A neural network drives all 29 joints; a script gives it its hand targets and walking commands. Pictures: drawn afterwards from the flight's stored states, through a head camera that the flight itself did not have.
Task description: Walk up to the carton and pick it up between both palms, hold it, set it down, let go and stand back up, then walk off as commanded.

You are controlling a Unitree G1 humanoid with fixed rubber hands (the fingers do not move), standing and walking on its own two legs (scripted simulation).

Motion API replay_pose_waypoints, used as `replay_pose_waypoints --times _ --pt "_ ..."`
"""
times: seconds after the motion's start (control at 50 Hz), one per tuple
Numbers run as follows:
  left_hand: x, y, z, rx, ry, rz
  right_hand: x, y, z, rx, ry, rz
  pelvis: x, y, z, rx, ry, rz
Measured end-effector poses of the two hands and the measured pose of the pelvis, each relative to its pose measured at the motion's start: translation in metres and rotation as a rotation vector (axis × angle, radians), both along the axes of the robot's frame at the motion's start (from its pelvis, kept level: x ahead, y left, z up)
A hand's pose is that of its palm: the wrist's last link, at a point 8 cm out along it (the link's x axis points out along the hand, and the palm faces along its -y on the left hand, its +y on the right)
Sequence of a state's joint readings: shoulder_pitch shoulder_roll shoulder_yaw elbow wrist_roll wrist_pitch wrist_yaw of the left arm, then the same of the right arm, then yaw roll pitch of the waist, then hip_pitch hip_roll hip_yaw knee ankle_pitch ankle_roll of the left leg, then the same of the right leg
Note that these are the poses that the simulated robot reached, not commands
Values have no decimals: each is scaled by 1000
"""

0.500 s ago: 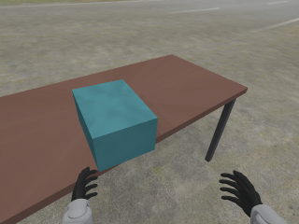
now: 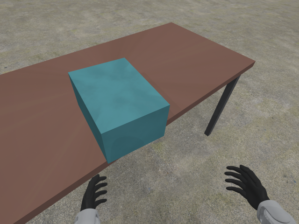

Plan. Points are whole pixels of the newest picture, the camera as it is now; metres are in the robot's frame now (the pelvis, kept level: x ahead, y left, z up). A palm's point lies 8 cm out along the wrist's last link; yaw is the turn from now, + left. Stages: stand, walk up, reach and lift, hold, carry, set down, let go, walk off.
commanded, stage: let go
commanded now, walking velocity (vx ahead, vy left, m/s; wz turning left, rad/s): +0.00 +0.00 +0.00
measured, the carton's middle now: (117, 104) +0.50 +0.14 +0.02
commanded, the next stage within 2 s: stand in 0.40 s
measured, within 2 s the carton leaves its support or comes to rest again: neither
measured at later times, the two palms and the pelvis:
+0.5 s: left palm (109, 208) +0.20 +0.13 -0.06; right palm (278, 215) +0.18 -0.33 -0.06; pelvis +0.02 -0.06 +0.00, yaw -1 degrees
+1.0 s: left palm (95, 199) +0.22 +0.17 -0.07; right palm (283, 208) +0.21 -0.38 -0.10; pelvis +0.09 -0.10 +0.00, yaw -1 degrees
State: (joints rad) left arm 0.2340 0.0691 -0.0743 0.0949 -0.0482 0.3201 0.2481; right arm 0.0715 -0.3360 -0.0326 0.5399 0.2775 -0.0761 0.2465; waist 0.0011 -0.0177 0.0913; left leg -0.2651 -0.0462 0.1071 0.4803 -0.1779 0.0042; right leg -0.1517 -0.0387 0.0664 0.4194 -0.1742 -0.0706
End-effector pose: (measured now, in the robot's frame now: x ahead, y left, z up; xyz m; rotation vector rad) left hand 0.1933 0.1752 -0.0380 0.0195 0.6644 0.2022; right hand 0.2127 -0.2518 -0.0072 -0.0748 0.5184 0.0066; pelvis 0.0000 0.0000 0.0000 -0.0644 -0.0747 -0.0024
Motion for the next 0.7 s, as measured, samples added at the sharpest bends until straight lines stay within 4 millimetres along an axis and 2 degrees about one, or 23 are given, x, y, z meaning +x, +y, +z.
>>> replay_pose_waypoints --times 0.12,0.3,0.44,0.48,0.54,0.62,0.7 --pt "6 -8 8 14 7 -4 6 -10 -1 24 32 -15 6 -8 3 11 -3 -2" --pt "1 -33 1 38 73 -24 -6 -36 -28 61 144 -34 7 -33 3 40 -10 -3" --pt "6 -55 -5 18 69 -75 -21 -60 -38 17 168 -80 13 -50 3 55 2 -4" --pt "6 -52 -15 42 65 -136 -27 -70 -47 -79 221 -75 17 -54 2 60 16 -8" --pt "-3 -33 -30 116 129 -207 -39 -86 -62 -149 301 -96 26 -63 1 73 37 -13" --pt "-24 -4 -41 209 248 -203 -53 -105 -80 -150 379 -122 40 -78 -2 94 56 -14" --pt "-38 6 -43 257 332 -184 -54 -119 -91 -139 445 -132 57 -91 -2 103 79 -12"
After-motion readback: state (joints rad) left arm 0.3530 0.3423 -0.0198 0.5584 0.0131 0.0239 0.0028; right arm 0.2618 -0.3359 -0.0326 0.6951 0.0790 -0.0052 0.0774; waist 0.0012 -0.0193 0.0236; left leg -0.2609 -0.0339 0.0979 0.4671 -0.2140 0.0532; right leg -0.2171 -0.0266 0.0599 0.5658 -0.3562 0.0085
